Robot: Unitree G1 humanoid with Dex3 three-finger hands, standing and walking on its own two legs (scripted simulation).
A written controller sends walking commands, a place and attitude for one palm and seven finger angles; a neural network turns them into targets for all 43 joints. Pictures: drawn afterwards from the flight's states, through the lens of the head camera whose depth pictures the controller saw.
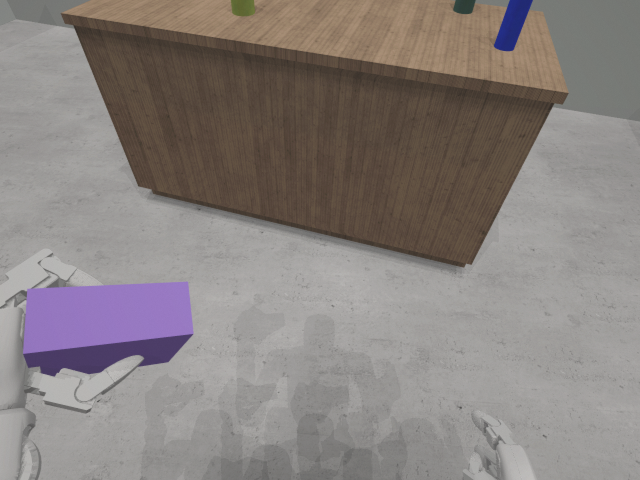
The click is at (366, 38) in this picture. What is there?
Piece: table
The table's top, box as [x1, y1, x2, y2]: [61, 0, 568, 104]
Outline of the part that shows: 61,13 64,22 69,24 562,104 568,93 543,13 540,11 529,10 515,47 512,51 498,50 493,46 506,7 475,3 473,10 470,14 460,14 452,10 454,4 453,0 254,0 255,13 250,16 234,15 231,12 230,0 90,0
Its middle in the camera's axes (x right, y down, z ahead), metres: -0.01 -0.75 +1.31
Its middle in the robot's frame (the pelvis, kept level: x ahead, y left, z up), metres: +1.49 +0.09 +0.02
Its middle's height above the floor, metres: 0.79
